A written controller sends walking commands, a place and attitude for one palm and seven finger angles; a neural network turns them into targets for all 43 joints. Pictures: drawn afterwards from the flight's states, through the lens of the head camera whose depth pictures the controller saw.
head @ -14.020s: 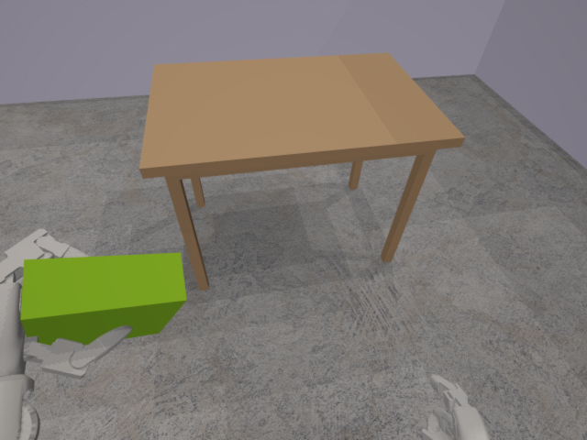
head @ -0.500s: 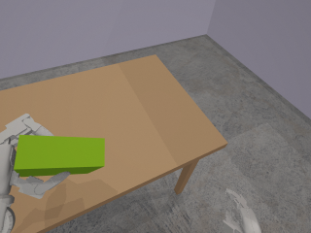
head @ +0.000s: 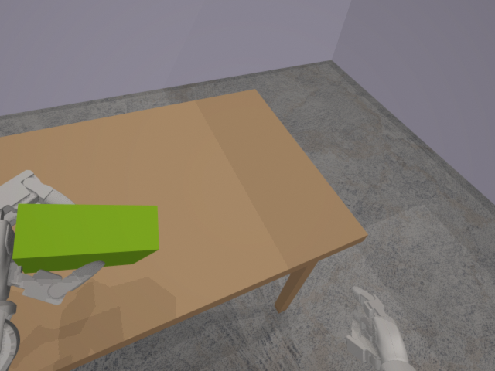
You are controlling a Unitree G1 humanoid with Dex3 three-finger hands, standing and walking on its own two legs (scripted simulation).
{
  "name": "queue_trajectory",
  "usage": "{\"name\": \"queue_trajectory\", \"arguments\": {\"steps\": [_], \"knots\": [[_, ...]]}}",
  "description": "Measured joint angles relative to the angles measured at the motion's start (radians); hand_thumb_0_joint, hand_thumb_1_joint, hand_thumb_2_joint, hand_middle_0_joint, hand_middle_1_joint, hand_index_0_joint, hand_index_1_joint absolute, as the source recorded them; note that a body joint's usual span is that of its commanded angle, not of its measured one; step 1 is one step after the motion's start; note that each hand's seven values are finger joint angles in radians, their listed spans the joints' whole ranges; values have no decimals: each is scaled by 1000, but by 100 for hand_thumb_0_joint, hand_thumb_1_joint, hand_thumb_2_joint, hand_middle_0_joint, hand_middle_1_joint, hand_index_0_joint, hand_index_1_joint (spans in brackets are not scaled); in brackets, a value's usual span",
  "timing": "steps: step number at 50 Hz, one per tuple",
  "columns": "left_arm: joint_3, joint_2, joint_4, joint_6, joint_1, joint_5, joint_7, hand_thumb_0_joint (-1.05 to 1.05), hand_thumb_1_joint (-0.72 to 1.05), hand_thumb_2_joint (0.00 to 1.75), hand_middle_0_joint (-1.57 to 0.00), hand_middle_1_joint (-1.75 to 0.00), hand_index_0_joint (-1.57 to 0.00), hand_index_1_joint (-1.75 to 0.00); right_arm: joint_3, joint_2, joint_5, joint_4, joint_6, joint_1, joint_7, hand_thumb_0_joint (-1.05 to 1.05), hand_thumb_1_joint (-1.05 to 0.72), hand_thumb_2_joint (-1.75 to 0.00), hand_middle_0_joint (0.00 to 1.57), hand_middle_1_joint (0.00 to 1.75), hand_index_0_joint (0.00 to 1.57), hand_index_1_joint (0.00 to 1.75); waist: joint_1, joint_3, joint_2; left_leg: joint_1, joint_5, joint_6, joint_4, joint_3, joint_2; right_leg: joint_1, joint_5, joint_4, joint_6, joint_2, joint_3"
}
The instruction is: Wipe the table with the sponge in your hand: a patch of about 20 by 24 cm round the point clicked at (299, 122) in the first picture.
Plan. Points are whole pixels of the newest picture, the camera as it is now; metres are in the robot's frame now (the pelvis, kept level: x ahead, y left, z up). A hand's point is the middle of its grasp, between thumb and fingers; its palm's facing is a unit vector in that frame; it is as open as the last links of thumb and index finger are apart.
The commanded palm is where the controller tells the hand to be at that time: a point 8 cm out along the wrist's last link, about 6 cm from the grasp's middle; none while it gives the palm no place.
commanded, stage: come to a stop and stand still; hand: left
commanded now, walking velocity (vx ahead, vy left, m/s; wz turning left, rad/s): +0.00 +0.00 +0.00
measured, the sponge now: (108, 239) +0.24 +0.21 +0.13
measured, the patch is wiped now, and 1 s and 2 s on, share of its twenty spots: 0.00 0.00 0.00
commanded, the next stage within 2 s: look again from close up in 0.08 s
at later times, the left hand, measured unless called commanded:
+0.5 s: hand (64, 247) +0.21 +0.24 +0.15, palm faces +0.35 -0.85 -0.38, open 9.5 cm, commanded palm +0.15 +0.27 +0.17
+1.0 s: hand (64, 277) +0.18 +0.23 +0.14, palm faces +0.40 -0.67 -0.63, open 9.5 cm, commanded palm +0.15 +0.26 +0.17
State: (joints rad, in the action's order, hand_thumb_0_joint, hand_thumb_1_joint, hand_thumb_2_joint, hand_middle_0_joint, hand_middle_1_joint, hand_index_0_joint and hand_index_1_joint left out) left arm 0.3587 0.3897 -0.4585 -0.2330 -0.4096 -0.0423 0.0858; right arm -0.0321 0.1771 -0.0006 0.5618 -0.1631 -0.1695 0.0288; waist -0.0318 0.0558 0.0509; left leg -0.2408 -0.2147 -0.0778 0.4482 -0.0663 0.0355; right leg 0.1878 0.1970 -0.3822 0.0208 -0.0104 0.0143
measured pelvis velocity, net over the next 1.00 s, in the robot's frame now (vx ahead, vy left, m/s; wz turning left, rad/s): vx -0.02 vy -0.05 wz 0.07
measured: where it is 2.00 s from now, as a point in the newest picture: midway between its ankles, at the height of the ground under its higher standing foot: outside the picture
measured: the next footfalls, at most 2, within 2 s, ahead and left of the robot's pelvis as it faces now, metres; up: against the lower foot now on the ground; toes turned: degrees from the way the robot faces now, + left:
none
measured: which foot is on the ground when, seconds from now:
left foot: down 0.00-1.00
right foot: down 0.00-1.00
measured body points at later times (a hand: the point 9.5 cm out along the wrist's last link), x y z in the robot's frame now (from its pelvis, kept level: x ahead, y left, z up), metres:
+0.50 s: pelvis -0.01 -0.01 +0.00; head +0.02 +0.02 +0.45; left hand +0.19 +0.28 +0.17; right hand +0.17 -0.23 -0.07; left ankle +0.02 +0.06 -0.74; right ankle +0.00 -0.14 -0.74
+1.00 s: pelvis -0.02 -0.05 -0.02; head -0.02 -0.06 +0.43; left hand +0.16 +0.26 +0.17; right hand +0.21 -0.25 -0.09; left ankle +0.02 +0.06 -0.74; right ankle +0.00 -0.14 -0.74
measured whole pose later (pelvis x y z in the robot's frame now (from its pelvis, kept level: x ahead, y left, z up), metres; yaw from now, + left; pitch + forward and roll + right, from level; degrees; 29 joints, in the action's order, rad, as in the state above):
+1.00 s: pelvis -0.02 -0.05 -0.02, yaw +4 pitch -1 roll +0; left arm 0.33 0.49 -0.37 -0.04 -0.32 0.12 0.05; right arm -0.03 0.23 0.02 0.62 -0.11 -0.13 0.05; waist -0.08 0.01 -0.02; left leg -0.34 -0.26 -0.01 0.62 0.01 0.02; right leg 0.29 0.31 -0.62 -0.05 -0.04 -0.05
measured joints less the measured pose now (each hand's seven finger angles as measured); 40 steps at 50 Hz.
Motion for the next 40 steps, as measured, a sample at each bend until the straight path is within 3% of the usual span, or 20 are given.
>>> {"name": "queue_trajectory", "arguments": {"steps": [7,21,29,30,31,33,36,38,40], "knots": [[-7,-18,-6,10,-5,3,6,0,-44,101,-79,-137,-79,-137,1,8,1,18,10,-18,5,1,-91,-90,20,30,20,30,-8,5,-8,4,7,1,-9,2,-1,-7,-10,15,0,-1,-2],[-13,-16,4,19,-21,7,7,0,-44,101,-79,-137,-79,-137,8,14,-3,25,17,-33,12,1,-91,-90,20,30,20,30,10,-3,-23,8,18,5,-19,-1,-6,-8,-20,22,-5,-6,1],[-18,-21,6,23,-28,7,8,0,-44,101,-79,-137,-79,-137,13,22,-4,29,19,-35,16,1,-91,-90,20,30,20,30,7,-7,-28,8,21,10,-23,3,-11,-10,-24,29,-11,-11,-2],[-25,16,12,27,14,18,-4,0,-44,101,-79,-137,-79,-137,-3,34,-29,-2,28,-56,38,1,-91,-90,20,30,20,30,0,1,-33,-1,17,9,-6,14,-12,-5,-12,8,-3,-17,-3],[-19,72,34,35,94,57,-29,0,-44,101,-79,-137,-80,-136,-6,38,-17,-8,18,-70,48,1,-91,-90,20,30,20,30,-16,10,-28,-11,11,10,14,24,-4,6,7,-31,-15,-14,-6],[8,134,100,92,238,54,-66,0,-45,101,-80,-136,-80,-136,-5,43,8,28,11,-58,25,1,-91,-90,20,30,20,30,-28,6,-20,-28,6,19,39,37,10,32,45,-89,-26,-1,-18],[71,115,135,239,304,-8,-98,0,-44,101,-79,-137,-80,-136,-10,55,2,75,25,-15,-4,1,-91,-90,20,30,20,30,-25,-18,-36,-23,-1,25,50,31,7,36,54,-114,-24,-3,-13],[70,91,119,312,267,14,-109,0,-44,101,-79,-137,-79,-137,-8,65,-4,70,34,1,-15,1,-91,-90,20,30,20,30,-18,-28,-57,-19,-6,25,56,27,4,34,59,-122,-29,-7,-8],[33,77,88,346,194,58,-120,0,-44,101,-79,-138,-79,-137,-6,73,-6,51,44,15,-19,1,-91,-90,20,30,20,30,-12,-30,-73,-20,-11,26,65,25,2,39,65,-136,-33,-8,-7]]}}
